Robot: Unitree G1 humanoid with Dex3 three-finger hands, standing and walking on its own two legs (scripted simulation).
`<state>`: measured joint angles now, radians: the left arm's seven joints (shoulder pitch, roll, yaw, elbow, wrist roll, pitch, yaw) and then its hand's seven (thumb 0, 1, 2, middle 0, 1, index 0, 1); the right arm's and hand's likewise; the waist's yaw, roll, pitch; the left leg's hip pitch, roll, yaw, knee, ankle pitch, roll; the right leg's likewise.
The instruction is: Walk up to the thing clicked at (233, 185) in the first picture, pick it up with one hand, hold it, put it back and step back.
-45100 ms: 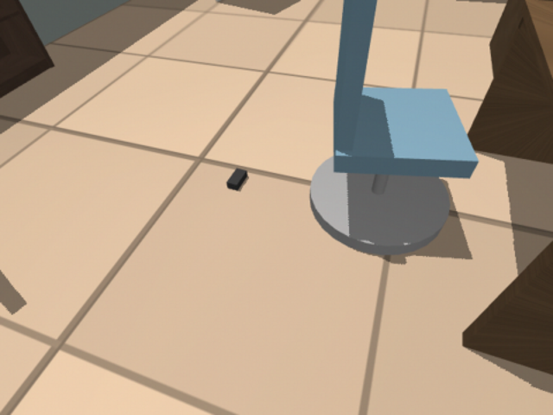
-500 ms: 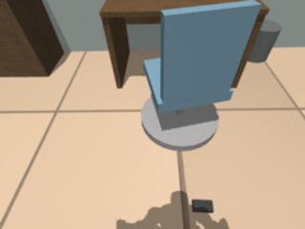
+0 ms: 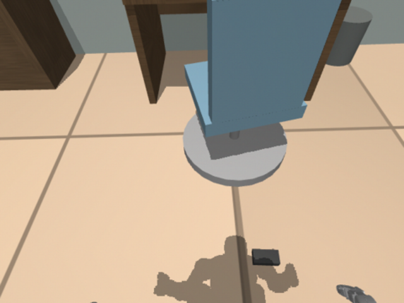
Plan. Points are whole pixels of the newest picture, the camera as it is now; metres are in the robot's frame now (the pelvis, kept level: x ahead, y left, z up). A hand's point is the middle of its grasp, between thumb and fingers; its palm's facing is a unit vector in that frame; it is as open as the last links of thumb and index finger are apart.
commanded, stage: rise first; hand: right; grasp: from above
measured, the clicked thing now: (265, 257) +0.41 -0.24 -0.76
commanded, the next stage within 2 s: none
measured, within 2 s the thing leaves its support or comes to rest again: neither
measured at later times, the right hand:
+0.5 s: hand out of the picture +0.13 -0.26 -0.22, palm faces -0.17 +0.87 -0.46, open 13.2 cm
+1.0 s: hand (311, 296) +0.20 -0.28 -0.39, palm faces -0.43 +0.52 -0.74, open 13.6 cm
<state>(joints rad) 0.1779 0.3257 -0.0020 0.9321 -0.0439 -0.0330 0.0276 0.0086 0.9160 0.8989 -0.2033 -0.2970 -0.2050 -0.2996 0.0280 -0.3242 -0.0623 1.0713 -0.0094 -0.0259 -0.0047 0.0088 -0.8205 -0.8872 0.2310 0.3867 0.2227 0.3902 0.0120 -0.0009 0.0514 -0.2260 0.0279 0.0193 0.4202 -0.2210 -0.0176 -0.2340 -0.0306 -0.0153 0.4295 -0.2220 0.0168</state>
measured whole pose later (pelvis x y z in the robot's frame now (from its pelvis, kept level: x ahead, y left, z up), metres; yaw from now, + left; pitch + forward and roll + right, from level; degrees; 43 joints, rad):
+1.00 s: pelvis -0.05 +0.00 -0.24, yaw +0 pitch +33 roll +2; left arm 0.05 0.29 0.06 0.62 0.00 -0.16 -0.03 0.01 0.93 0.90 -0.21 -0.30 -0.21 -0.30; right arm -0.10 -0.43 -0.12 0.66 -0.68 -0.09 -0.13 0.00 0.45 -0.90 0.20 0.96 0.20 0.96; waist 0.03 0.00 -0.19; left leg -1.62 0.04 0.02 1.74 -0.69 -0.02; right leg -1.65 -0.03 0.05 1.76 -0.69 0.02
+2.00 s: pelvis -0.09 -0.01 -0.43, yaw +5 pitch +34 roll +7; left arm 0.10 0.25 0.00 0.77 0.12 -0.05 -0.12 0.01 0.90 0.90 -0.21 -0.30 -0.21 -0.30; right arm -0.81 -0.68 -0.12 1.35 -1.27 -0.25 -0.41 0.00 0.35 -0.87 0.24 0.84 0.25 0.84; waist 0.16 0.02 -0.08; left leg -2.21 0.01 0.04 2.28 -0.67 -0.04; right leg -2.27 -0.01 0.12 2.36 -0.68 0.01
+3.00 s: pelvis -0.09 -0.01 -0.46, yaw +7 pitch +33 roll +8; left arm 0.11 0.27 -0.05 0.78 0.17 -0.06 -0.15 0.00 0.91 0.90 -0.20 -0.30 -0.21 -0.30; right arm -0.88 -0.75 -0.15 1.46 -1.29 -0.25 -0.46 0.00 0.32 -0.84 0.31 0.80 0.30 0.81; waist 0.21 0.03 -0.04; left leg -2.27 0.00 0.06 2.36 -0.68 -0.05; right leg -2.34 -0.01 0.16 2.45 -0.71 0.02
